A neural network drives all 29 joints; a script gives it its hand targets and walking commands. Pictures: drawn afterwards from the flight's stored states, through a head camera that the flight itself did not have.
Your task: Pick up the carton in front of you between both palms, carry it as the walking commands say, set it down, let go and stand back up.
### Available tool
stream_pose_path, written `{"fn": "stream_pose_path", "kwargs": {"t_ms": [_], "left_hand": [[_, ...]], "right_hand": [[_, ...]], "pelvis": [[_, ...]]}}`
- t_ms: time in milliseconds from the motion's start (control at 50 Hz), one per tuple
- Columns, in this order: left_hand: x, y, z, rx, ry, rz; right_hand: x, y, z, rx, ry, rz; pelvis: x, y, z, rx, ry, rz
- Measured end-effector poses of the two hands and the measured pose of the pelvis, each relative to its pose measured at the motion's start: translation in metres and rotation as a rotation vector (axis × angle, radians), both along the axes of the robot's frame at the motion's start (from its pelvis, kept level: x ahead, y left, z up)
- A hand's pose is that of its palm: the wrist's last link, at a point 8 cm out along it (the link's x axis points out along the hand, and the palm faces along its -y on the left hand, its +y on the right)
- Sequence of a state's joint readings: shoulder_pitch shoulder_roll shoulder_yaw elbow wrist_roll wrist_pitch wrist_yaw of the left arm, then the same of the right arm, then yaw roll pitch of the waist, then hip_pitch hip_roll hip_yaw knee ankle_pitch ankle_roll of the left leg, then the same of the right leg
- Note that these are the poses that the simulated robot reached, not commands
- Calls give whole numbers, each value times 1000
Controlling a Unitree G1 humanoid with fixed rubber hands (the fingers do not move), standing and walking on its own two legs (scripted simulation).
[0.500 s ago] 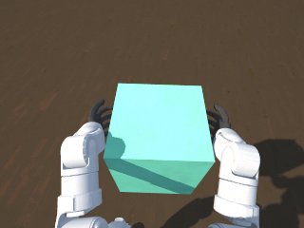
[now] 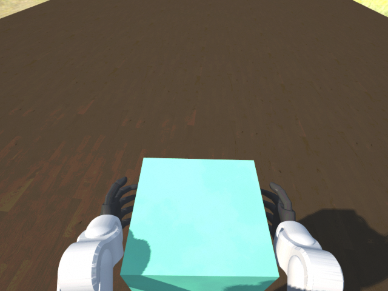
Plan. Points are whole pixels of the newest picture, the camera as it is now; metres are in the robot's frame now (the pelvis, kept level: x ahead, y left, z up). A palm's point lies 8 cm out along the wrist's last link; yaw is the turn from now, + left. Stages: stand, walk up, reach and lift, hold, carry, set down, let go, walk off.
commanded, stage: carry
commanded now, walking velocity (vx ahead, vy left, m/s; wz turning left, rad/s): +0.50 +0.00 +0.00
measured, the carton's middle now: (196, 237) +0.25 +0.00 +0.03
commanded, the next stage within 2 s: none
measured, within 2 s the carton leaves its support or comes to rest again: neither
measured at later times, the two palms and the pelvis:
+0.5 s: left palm (151, 117) +0.54 +0.13 +0.11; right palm (261, 122) +0.55 -0.17 +0.10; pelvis +0.31 -0.03 +0.00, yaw +2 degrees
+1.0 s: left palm (151, 69) +0.86 +0.18 +0.09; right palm (231, 73) +0.86 -0.12 +0.10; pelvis +0.63 +0.03 +0.00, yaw +0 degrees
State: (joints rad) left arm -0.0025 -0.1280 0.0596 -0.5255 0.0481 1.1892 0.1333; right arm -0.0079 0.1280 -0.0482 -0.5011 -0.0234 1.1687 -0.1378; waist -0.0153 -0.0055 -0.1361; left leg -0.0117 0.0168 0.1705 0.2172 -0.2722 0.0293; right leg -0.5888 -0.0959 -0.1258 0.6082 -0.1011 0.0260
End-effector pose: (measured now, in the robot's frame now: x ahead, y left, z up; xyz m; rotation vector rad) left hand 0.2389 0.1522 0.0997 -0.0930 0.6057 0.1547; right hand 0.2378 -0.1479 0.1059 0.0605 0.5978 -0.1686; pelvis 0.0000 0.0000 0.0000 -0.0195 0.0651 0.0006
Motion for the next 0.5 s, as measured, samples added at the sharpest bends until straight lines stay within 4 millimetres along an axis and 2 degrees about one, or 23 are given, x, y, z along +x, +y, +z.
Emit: {"fn": "stream_pose_path", "kwargs": {"t_ms": [80,160,240,340,500], "left_hand": [[53,-13,0,15,-30,12],[112,-28,-11,45,-21,26],[148,-31,-17,40,73,62],[195,-31,-5,40,79,87],[298,-25,9,36,22,50]], "right_hand": [[56,-13,-5,14,-30,13],[120,-28,-24,45,-22,27],[167,-31,-29,43,72,60],[221,-30,-18,43,78,84],[312,-25,-2,37,21,48]], "pelvis": [[62,-14,-14,13,-14,8],[121,-31,-32,-1,-26,33],[159,-41,-18,19,-16,53],[209,-46,-1,35,-5,50],[309,-32,4,34,2,36]]}}
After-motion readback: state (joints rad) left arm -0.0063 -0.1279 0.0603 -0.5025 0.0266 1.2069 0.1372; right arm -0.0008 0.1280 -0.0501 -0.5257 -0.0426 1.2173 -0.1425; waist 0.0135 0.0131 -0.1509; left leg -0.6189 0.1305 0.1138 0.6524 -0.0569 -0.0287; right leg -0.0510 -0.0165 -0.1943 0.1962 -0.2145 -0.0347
